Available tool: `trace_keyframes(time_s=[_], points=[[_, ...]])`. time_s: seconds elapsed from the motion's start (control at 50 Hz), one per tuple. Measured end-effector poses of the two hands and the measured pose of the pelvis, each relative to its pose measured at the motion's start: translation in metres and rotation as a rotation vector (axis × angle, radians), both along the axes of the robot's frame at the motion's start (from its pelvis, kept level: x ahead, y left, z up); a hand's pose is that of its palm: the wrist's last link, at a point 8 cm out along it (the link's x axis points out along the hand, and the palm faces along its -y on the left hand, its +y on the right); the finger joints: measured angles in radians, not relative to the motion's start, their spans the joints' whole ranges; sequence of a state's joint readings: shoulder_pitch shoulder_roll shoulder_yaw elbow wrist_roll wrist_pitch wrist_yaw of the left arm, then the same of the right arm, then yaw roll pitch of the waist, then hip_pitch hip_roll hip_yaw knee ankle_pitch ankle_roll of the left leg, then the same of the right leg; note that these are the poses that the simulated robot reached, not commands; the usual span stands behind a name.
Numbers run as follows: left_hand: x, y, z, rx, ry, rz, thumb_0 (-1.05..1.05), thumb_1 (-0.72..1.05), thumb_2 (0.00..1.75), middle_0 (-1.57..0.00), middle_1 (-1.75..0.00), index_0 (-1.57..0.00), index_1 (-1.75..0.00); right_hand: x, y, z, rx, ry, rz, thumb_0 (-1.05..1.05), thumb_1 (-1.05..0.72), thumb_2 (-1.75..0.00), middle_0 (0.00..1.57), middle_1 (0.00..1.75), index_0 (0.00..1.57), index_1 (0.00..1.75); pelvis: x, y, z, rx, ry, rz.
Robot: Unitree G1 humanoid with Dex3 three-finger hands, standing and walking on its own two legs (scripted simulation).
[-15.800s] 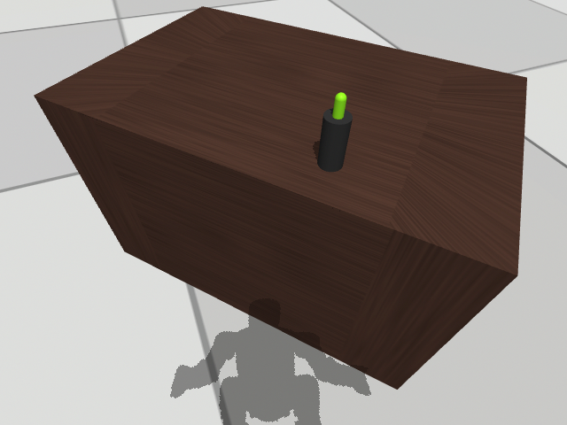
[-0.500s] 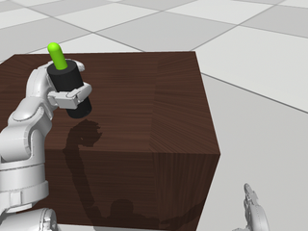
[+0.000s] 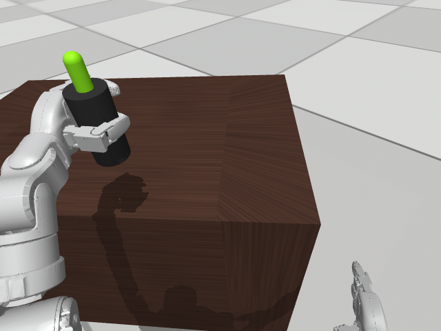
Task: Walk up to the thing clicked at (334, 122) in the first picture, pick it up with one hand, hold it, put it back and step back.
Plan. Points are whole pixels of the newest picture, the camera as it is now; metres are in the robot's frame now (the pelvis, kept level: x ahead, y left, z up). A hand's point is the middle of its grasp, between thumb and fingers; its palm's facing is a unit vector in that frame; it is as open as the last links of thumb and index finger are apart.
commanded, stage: hold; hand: left
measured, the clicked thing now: (94, 111) +0.34 +0.17 +0.29
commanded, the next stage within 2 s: none
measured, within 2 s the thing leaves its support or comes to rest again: neither
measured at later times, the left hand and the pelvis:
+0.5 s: hand (107, 127) +0.33 +0.16 +0.27, palm faces +0.06 -1.00 -0.02, open 8.0 cm; pelvis +0.00 +0.00 +0.00, yaw +0 degrees
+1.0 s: hand (105, 125) +0.32 +0.16 +0.28, palm faces +0.03 -1.00 -0.02, open 8.0 cm; pelvis -0.01 +0.00 +0.00, yaw +0 degrees
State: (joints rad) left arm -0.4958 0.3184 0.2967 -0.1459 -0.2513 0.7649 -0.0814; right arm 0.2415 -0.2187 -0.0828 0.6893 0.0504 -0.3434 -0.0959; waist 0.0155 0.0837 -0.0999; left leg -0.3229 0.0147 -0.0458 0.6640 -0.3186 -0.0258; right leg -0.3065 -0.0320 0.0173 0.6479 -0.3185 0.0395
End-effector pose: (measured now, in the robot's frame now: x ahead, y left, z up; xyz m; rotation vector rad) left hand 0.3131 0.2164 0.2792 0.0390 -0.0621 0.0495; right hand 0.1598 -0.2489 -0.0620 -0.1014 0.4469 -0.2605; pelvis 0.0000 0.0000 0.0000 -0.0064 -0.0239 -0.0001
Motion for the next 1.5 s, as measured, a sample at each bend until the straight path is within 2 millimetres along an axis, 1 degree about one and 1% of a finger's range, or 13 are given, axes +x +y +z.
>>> trace_keyframes(time_s=[0.22,0.34,0.5,0.6,0.7,0.88,0.98,1.1,1.24,1.36,1.5], points=[[-0.002,-0.008,0.004,-0.006,0.011,-0.019,0.0,-0.2,1.19,-0.83,-1.11,-0.85,-1.12,0.004,0.001,0.002,0.013,-0.015,0.008,-0.01,0.54,-0.06,0.05,0.05,0.05,0.05,0.001,0.001,0.0,0.001,-0.001,0.0],[-0.001,-0.012,-0.002,-0.022,0.027,-0.024,0.0,-0.2,1.19,-0.83,-1.11,-0.85,-1.12,0.002,0.0,0.001,0.02,-0.011,0.005,-0.01,0.54,-0.06,0.05,0.05,0.05,0.05,0.0,0.0,-0.001,0.002,0.002,0.0],[-0.007,-0.005,-0.01,-0.017,0.023,0.006,0.0,-0.2,1.19,-0.83,-1.11,-0.85,-1.12,-0.005,-0.002,-0.002,0.018,0.012,-0.004,-0.01,0.53,-0.06,0.05,0.05,0.05,0.05,-0.002,0.0,-0.001,0.002,0.002,-0.003],[-0.013,0.001,-0.012,-0.004,0.012,0.02,0.0,-0.2,1.19,-0.83,-1.11,-0.85,-1.12,-0.006,-0.003,-0.004,0.009,0.023,-0.004,-0.01,0.53,-0.06,0.05,0.05,0.05,0.05,-0.003,0.001,-0.002,0.0,0.001,-0.003],[-0.02,0.004,-0.008,0.008,0.001,0.013,0.0,-0.2,1.19,-0.83,-1.11,-0.85,-1.11,-0.004,-0.002,-0.003,-0.002,0.01,-0.002,-0.01,0.53,-0.06,0.05,0.05,0.05,0.05,-0.003,0.001,-0.002,-0.002,-0.004,-0.001],[-0.018,-0.002,-0.003,-0.002,0.009,-0.016,0.0,-0.2,1.19,-0.83,-1.11,-0.85,-1.11,0.003,0.002,0.002,0.001,-0.027,0.009,-0.01,0.54,-0.06,0.05,0.05,0.05,0.05,-0.005,0.001,-0.002,-0.002,-0.006,0.004],[-0.013,-0.006,-0.003,-0.011,0.015,-0.022,0.0,-0.2,1.19,-0.83,-1.11,-0.85,-1.11,-0.001,0.001,0.003,0.006,-0.035,0.002,-0.01,0.54,-0.06,0.05,0.05,0.05,0.05,-0.006,0.0,-0.002,0.0,-0.006,0.001],[-0.01,-0.007,-0.006,-0.018,0.017,-0.007,0.0,-0.21,1.19,-0.83,-1.11,-0.85,-1.11,-0.009,-0.003,-0.001,0.012,-0.017,-0.009,-0.01,0.54,-0.06,0.05,0.05,0.05,0.05,-0.006,-0.002,-0.002,0.002,-0.003,-0.003],[-0.013,-0.005,-0.009,-0.009,0.012,0.004,0.0,-0.21,1.19,-0.83,-1.11,-0.85,-1.11,-0.012,-0.009,-0.004,0.002,0.001,-0.016,-0.01,0.54,-0.06,0.05,0.05,0.05,0.05,-0.007,-0.004,-0.002,0.003,-0.004,-0.005],[-0.021,-0.003,-0.013,0.0,0.014,0.006,0.0,-0.21,1.19,-0.83,-1.11,-0.85,-1.11,-0.007,-0.011,-0.002,-0.008,-0.005,-0.015,-0.01,0.54,-0.06,0.05,0.05,0.05,0.05,-0.006,-0.004,-0.002,0.004,-0.004,-0.002],[-0.024,0.0,-0.014,0.001,0.013,0.004,0.0,-0.21,1.19,-0.83,-1.11,-0.85,-1.11,-0.002,-0.01,0.003,-0.018,-0.03,-0.014,-0.01,0.54,-0.06,0.05,0.05,0.05,0.05,-0.007,-0.004,-0.002,0.003,-0.005,0.002]])
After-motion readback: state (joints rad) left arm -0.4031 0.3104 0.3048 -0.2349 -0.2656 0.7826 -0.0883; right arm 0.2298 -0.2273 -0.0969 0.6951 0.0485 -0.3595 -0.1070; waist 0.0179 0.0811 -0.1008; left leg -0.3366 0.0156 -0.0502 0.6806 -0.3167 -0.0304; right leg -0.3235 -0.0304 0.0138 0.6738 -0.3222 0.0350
